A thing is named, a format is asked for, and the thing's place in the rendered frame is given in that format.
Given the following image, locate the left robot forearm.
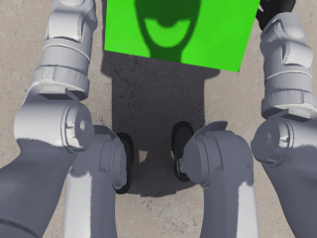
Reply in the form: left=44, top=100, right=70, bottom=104
left=13, top=0, right=98, bottom=142

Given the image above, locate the left robot upper arm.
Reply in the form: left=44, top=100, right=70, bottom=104
left=0, top=99, right=95, bottom=238

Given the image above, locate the carton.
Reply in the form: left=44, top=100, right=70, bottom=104
left=104, top=0, right=261, bottom=72

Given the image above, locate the robot left foot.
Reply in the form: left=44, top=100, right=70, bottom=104
left=115, top=132, right=134, bottom=194

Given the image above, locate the right robot upper arm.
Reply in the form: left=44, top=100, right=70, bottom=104
left=251, top=117, right=317, bottom=238

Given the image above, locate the right robot hand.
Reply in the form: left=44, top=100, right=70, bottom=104
left=256, top=0, right=296, bottom=31

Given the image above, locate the robot right thigh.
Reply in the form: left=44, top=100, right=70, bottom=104
left=189, top=130, right=260, bottom=238

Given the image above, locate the right robot forearm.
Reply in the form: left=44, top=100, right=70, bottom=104
left=260, top=12, right=317, bottom=126

